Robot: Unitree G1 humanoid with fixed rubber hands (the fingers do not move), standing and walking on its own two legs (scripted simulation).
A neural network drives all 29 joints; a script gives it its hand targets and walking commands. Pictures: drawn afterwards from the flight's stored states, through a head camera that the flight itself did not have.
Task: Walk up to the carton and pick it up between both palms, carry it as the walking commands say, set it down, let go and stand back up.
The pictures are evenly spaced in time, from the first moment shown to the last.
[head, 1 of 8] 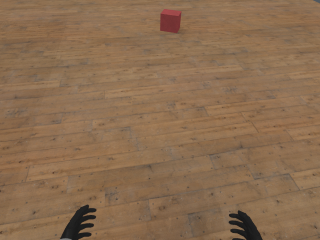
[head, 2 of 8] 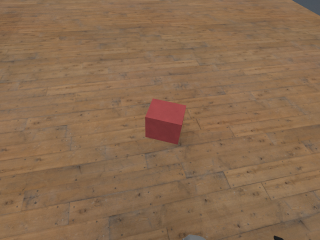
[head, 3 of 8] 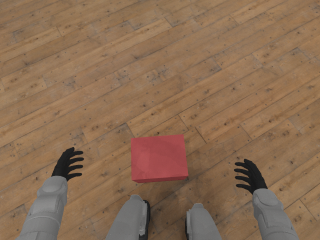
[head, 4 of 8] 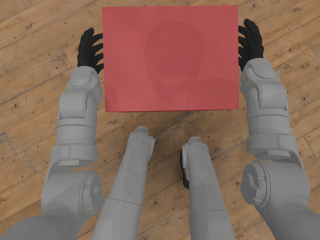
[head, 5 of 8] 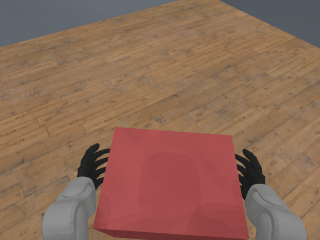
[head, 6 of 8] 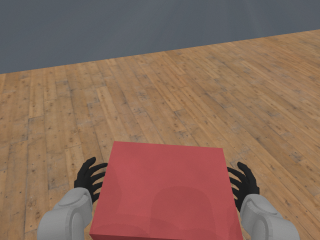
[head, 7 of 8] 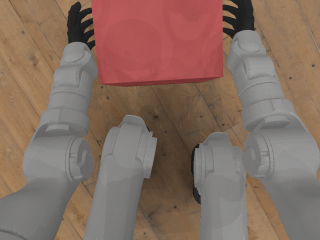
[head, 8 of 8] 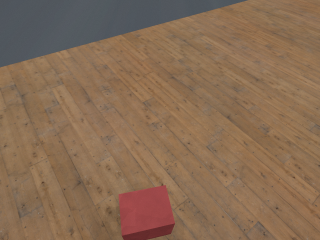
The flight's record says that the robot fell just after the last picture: no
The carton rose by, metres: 0.68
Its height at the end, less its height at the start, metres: +0.00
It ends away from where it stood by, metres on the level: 1.40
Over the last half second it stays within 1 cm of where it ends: yes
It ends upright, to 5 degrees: yes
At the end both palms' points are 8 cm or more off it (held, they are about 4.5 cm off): yes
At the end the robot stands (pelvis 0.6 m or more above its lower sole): yes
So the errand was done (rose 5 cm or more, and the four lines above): yes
